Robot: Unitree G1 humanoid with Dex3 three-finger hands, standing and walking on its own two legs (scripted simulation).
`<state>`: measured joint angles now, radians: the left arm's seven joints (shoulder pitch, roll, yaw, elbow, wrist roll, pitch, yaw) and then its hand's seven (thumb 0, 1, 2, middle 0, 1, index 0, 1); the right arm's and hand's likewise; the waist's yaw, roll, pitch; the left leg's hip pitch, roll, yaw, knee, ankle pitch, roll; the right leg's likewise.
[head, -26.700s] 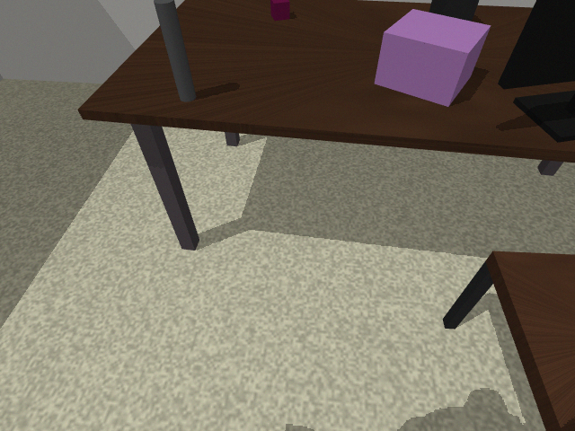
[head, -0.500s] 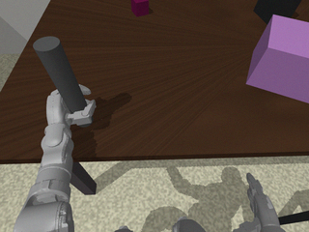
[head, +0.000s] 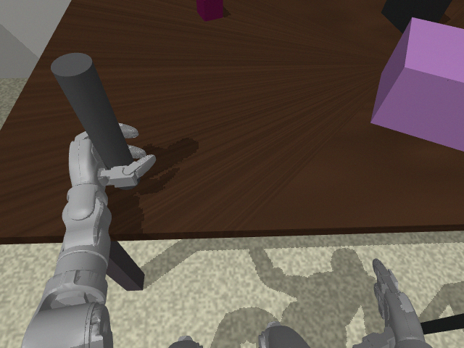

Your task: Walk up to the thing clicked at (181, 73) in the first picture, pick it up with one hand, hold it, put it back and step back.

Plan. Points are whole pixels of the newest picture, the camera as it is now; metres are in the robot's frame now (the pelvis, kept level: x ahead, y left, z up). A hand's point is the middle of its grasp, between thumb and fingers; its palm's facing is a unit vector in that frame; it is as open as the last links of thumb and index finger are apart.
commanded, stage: open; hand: left
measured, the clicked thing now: (106, 135) +0.43 +0.17 +0.13
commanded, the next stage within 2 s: withdraw in 0.28 s
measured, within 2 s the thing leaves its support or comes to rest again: neither
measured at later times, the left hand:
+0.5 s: hand (122, 157) +0.43 +0.17 +0.07, palm faces +0.09 -1.00 +0.00, open 15.9 cm
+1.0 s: hand (33, 129) +0.42 +0.26 +0.17, palm faces +0.18 -0.96 -0.22, open 17.3 cm
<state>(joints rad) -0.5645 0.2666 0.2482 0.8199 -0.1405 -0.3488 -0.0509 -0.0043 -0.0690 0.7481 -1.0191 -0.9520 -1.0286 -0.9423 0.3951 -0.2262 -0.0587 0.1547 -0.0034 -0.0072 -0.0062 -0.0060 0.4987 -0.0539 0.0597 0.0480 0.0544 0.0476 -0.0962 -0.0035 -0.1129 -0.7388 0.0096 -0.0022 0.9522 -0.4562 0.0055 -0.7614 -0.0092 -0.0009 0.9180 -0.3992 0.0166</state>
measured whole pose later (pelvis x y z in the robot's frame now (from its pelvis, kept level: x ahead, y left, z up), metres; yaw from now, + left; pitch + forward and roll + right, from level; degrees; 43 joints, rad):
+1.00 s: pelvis +0.01 +0.00 +0.03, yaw +0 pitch +7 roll +0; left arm -0.54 0.48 0.30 0.69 -0.08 -0.04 -0.15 -0.01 -0.53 0.07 -0.07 -0.06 -0.08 -0.07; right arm 0.34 -0.25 -0.07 0.35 0.06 -0.01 -0.05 -0.01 0.56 -0.05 0.06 0.05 0.06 0.05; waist -0.03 0.03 -0.10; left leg -0.49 0.00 0.01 0.76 -0.39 0.01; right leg -0.52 -0.02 0.01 0.74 -0.35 0.02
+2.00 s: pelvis +0.00 -0.01 +0.05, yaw +2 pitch -3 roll +0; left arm 0.48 0.38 0.36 -0.28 -0.06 -0.26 0.03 -0.01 -0.51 0.03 -0.05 -0.04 -0.06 -0.04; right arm 0.32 -0.22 -0.15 0.52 0.02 -0.13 -0.06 -0.01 0.55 -0.05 0.06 0.05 0.06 0.05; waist 0.06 0.05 0.01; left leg -0.21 -0.01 -0.03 0.54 -0.29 -0.01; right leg -0.24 -0.03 -0.03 0.55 -0.27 0.00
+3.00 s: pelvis +0.02 +0.00 +0.05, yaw +1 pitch +0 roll +0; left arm 0.23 0.18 0.01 0.55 -0.01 -0.10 0.08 -0.01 -0.56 0.04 -0.05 -0.05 -0.06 -0.05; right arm 0.22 -0.21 0.00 0.70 0.01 -0.08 -0.05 0.01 -0.88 -0.89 0.20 0.30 0.20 0.29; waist 0.01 0.00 0.03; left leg -0.20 0.00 -0.01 0.49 -0.28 0.00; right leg -0.22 -0.02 -0.01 0.47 -0.24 0.01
